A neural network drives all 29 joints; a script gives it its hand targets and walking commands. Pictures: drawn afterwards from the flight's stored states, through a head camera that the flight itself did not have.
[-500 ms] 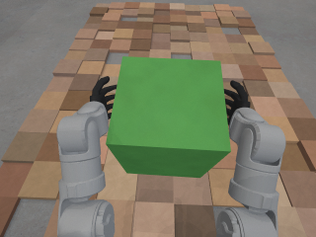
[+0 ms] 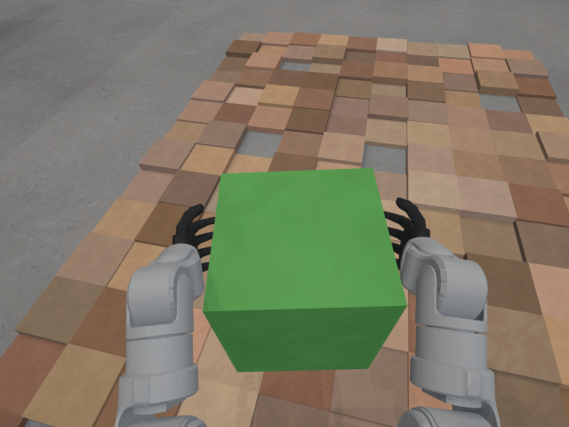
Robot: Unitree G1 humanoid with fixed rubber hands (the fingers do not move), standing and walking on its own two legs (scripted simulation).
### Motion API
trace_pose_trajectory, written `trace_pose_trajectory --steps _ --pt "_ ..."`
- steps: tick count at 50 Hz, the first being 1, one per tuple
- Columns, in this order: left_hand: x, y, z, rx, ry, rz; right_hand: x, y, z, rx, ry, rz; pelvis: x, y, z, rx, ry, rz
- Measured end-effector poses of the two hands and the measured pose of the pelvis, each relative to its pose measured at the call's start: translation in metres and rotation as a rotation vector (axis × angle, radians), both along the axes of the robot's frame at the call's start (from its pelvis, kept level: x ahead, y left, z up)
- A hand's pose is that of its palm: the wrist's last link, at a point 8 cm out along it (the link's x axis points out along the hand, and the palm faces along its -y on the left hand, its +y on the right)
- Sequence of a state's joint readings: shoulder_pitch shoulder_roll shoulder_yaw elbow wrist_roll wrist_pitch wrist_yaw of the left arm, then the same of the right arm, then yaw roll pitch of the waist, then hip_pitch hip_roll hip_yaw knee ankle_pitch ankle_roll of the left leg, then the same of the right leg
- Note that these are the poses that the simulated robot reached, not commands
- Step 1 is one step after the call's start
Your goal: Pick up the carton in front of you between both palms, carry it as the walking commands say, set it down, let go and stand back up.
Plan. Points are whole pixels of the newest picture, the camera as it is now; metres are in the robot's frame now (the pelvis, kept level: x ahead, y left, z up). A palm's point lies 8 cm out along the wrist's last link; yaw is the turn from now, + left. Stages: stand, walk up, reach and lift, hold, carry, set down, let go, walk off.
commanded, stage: carry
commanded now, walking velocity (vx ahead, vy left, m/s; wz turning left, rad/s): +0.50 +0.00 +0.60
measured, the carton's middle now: (299, 278) +0.33 +0.01 +0.03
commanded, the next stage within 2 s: none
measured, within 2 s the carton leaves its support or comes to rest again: neither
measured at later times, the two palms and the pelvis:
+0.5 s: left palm (188, 104) +0.65 +0.23 +0.12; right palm (341, 89) +0.70 -0.06 +0.13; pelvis +0.33 +0.04 +0.00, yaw +14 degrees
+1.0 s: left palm (195, 34) +0.95 +0.29 +0.13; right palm (314, 25) +1.01 -0.01 +0.13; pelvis +0.66 +0.07 +0.00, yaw +10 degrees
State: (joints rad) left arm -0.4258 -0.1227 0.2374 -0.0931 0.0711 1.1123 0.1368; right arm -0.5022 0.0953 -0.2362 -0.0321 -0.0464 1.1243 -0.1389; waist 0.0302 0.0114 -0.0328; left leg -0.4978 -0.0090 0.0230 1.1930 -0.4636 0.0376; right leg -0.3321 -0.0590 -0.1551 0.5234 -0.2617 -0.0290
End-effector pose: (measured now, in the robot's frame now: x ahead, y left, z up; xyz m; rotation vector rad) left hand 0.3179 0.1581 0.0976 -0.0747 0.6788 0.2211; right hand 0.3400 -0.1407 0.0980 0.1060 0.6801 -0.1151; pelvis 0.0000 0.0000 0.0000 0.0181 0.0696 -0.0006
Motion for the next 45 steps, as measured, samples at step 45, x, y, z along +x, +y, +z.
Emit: trace_pose_trajectory --steps 45 --pt "0.550 0.128 0.005 -0.009 -0.059 0.243 0.614 0.139 0.004 -0.014 -0.066 0.238 0.603 0.046 -0.001 -0.018 0.015 0.239"
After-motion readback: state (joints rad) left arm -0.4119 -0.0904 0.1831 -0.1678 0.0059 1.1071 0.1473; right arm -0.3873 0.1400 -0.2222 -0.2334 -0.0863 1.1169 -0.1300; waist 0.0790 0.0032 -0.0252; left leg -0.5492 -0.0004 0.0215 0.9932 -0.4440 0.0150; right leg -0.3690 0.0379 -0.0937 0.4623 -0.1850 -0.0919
